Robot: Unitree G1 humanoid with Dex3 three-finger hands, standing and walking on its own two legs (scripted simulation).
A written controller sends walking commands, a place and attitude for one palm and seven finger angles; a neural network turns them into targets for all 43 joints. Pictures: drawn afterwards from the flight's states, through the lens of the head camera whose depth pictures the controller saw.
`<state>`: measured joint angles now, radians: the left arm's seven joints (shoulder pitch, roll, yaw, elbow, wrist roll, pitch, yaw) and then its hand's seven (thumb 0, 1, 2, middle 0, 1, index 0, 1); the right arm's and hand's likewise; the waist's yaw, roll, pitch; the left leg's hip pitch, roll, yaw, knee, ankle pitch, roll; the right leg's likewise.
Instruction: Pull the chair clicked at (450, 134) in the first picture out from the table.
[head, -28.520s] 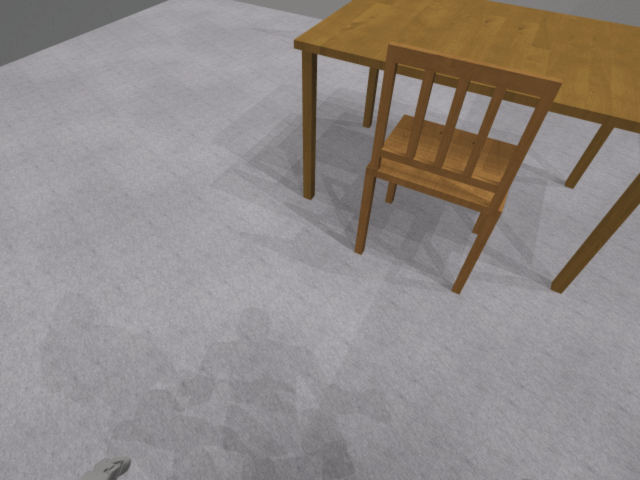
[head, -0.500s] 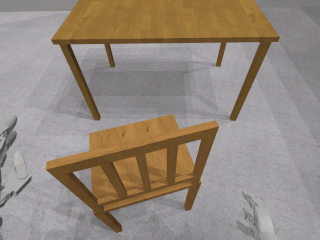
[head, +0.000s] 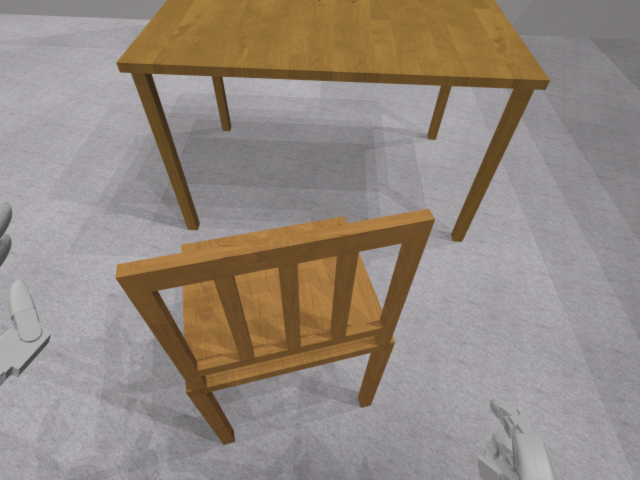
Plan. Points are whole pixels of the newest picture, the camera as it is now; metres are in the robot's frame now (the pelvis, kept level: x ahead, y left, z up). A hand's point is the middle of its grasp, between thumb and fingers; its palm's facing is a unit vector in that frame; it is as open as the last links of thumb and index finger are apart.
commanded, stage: step back with the hand held close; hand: left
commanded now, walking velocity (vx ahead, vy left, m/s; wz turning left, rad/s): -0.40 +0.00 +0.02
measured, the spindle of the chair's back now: (290, 308) +0.39 +0.08 -0.10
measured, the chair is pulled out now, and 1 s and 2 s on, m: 0.56 0.56 0.56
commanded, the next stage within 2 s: stop stepping back and stand still in 0.72 s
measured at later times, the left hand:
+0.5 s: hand out of the picture +0.15 +0.27 +0.17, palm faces +0.48 -0.72 -0.50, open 7.5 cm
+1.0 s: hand out of the picture +0.08 +0.21 +0.16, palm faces +0.30 -0.73 -0.62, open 7.4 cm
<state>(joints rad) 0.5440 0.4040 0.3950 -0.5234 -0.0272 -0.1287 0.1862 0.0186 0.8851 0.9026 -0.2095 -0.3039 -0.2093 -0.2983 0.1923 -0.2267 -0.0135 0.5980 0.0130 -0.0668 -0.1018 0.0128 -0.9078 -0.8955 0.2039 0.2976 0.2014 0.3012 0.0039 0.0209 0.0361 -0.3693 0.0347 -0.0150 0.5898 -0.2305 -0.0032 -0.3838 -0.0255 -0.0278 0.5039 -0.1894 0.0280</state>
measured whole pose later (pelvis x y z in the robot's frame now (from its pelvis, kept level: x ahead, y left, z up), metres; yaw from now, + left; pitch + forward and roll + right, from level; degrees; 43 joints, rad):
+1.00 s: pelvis -0.11 -0.05 +0.00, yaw -1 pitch +3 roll +0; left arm 0.72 0.48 0.49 -0.51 -0.05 -0.22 0.14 0.01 0.88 0.90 -0.21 -0.30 -0.21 -0.30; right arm 0.20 -0.24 -0.05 0.60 0.04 -0.07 -0.07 0.01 -0.91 -0.90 0.20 0.30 0.20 0.30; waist -0.06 0.01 0.00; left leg -0.30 0.00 0.03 0.55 -0.26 0.00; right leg -0.27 -0.01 0.01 0.54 -0.32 0.01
